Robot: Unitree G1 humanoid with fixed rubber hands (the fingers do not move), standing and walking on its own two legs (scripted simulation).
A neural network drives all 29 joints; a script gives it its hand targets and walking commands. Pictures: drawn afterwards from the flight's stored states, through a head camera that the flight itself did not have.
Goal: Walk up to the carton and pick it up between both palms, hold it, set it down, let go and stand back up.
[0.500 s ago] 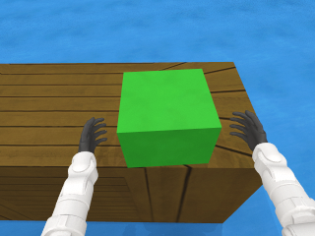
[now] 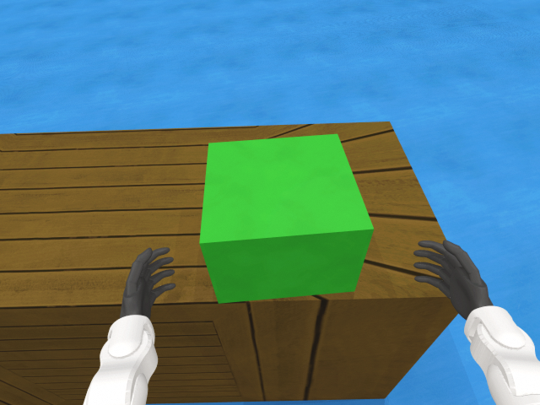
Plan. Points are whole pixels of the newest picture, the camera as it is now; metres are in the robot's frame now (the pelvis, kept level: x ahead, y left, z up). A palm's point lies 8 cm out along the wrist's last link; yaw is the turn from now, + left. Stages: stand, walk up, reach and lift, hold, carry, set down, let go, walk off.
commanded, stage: set down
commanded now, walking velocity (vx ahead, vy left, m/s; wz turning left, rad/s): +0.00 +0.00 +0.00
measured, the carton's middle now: (280, 215) +0.44 +0.02 +0.02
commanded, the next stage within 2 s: none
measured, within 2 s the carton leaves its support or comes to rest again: neither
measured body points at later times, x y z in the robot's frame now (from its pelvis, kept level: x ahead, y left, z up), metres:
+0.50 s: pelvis +0.01 +0.01 +0.00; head -0.01 +0.00 +0.45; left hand +0.22 +0.22 +0.04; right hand +0.20 -0.25 +0.03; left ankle -0.02 +0.14 -0.75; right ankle +0.04 -0.12 -0.75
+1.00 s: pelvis +0.01 +0.01 +0.00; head +0.01 +0.00 +0.45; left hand +0.20 +0.23 +0.00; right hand +0.19 -0.24 +0.00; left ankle -0.02 +0.14 -0.75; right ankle +0.04 -0.12 -0.75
